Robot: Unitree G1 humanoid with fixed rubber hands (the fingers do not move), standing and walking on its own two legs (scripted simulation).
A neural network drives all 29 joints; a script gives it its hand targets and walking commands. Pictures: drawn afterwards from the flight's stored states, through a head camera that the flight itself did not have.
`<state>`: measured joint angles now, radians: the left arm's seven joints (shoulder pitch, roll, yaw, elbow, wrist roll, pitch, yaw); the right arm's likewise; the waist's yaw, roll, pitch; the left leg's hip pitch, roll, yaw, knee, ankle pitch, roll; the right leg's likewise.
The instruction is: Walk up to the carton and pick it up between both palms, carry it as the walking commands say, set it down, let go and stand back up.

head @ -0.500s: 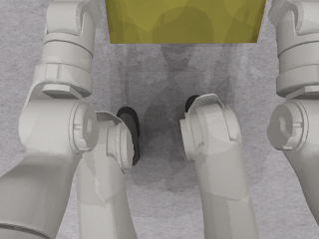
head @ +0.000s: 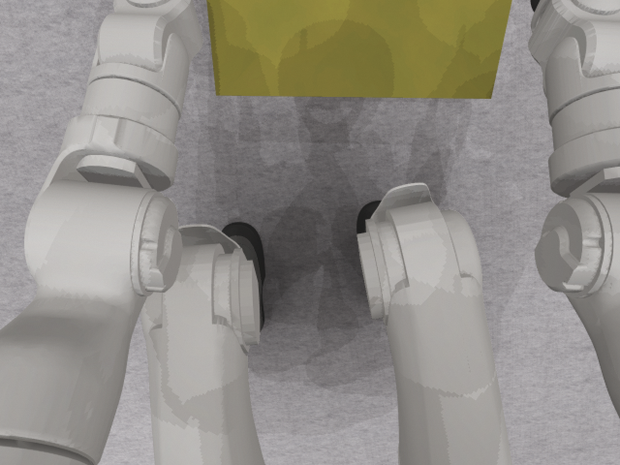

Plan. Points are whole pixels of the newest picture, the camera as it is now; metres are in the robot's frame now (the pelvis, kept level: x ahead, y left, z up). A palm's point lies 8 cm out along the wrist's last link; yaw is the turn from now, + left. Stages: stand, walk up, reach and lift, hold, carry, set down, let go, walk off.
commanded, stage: set down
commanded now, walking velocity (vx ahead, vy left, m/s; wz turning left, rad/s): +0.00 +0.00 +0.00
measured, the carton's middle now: out of the picture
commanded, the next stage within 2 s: none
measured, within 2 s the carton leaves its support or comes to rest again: rests again in 0.90 s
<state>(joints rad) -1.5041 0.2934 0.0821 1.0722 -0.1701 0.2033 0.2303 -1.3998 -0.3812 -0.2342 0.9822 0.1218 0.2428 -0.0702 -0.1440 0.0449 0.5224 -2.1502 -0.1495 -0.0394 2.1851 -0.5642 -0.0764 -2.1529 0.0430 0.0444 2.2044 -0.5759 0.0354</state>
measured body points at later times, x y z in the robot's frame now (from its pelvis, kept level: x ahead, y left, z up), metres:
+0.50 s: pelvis +0.01 +0.00 +0.00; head +0.38 -0.05 +0.23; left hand +0.57 +0.07 -0.20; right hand +0.50 -0.28 -0.21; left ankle +0.13 +0.12 -0.34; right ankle +0.12 -0.12 -0.34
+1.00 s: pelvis +0.02 +0.00 -0.01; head +0.39 -0.05 +0.24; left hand +0.58 +0.07 -0.21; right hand +0.50 -0.28 -0.21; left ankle +0.13 +0.12 -0.34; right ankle +0.12 -0.12 -0.34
